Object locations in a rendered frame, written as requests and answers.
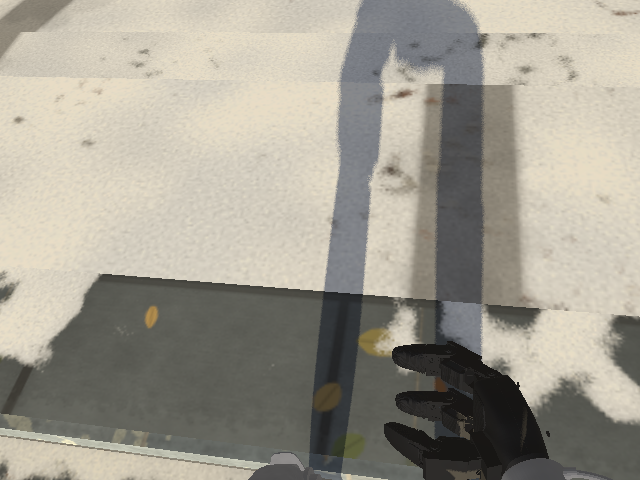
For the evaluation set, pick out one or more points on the robot right forearm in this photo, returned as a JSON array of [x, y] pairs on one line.
[[535, 469]]

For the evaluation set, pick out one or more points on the right robot hand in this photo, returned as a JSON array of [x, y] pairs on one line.
[[498, 423]]

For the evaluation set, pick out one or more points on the robot left shin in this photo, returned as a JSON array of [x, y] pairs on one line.
[[286, 458]]

